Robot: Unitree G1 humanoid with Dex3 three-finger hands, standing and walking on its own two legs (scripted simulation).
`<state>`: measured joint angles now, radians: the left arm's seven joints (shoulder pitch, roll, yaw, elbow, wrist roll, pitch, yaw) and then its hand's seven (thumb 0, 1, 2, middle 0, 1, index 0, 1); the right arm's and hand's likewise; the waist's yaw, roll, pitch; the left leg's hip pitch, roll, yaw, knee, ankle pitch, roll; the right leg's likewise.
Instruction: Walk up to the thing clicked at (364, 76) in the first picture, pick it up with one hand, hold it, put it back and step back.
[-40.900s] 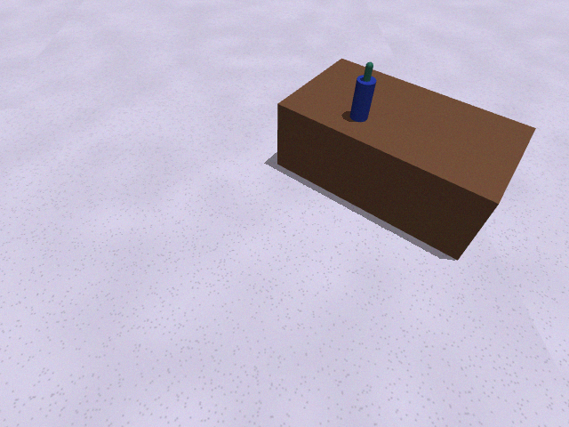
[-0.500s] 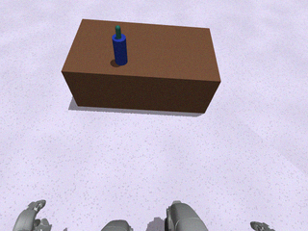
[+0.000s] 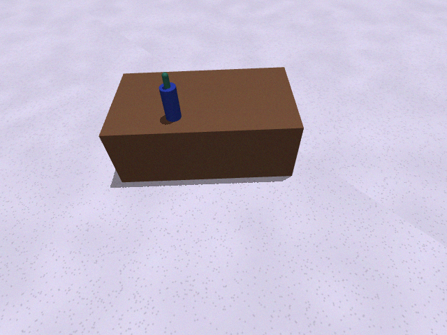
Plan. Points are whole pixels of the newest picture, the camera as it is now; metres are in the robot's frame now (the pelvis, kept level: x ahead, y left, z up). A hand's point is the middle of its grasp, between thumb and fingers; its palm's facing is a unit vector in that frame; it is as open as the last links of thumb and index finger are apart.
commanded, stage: step back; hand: left
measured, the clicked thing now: (169, 96) +1.16 +0.28 -0.28
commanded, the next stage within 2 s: stand in 0.70 s
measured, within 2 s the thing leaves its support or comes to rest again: neither
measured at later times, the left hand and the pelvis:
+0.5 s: hand out of the picture +0.13 +0.26 -0.14, palm faces +0.04 -0.93 -0.38, open 7.4 cm; pelvis +0.04 -0.01 +0.00, yaw +3 degrees
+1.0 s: hand out of the picture +0.14 +0.26 -0.14, palm faces +0.04 -0.94 -0.32, open 7.4 cm; pelvis +0.06 +0.01 +0.01, yaw +3 degrees
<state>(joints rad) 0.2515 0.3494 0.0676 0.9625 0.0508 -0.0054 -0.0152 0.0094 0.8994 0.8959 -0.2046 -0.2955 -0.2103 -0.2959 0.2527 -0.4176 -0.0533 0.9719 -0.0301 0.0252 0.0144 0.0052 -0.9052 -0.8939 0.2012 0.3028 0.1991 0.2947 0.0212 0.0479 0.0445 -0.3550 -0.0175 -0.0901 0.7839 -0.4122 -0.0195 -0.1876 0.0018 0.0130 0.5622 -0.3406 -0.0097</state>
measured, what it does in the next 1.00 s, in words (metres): steps on the spot: left foot, then right foot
